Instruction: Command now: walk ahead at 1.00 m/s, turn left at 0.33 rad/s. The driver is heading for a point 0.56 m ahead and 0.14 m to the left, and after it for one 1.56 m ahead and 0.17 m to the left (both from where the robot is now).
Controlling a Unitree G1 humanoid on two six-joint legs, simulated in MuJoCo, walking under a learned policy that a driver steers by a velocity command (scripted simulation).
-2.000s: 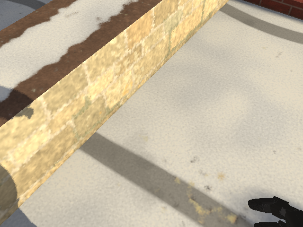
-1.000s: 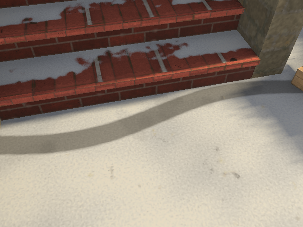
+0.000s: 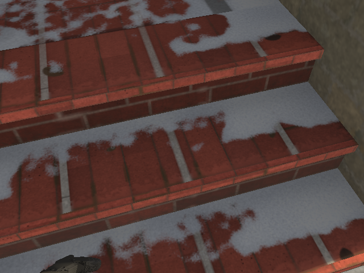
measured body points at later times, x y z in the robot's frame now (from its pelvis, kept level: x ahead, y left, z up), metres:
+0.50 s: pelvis +0.41 +0.05 +0.07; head +0.42 +0.05 +0.52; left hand +0.44 +0.32 -0.04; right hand +0.67 -0.12 -0.01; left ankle +0.43 +0.09 -0.57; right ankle +0.31 -0.15 -0.42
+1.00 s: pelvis +0.70 +0.15 +0.33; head +0.71 +0.15 +0.78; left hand +0.58 +0.36 +0.19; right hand +1.01 +0.02 +0.29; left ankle +0.72 +0.35 -0.16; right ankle +0.78 +0.09 -0.40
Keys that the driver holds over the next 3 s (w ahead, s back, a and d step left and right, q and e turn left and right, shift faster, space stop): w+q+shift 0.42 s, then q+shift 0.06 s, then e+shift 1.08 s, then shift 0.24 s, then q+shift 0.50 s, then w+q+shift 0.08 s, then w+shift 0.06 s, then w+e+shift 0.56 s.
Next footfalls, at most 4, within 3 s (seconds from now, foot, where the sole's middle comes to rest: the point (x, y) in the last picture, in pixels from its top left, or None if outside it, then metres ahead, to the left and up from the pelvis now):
0.02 right None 0.21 -0.15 -0.78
0.42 left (154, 264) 0.47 0.10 -0.61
0.74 right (144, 145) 0.81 0.11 -0.44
1.30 left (39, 87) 0.94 0.43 -0.27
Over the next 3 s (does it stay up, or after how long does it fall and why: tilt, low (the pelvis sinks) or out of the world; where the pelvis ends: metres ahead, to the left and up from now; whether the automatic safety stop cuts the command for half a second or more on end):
stays up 1.29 0.41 0.48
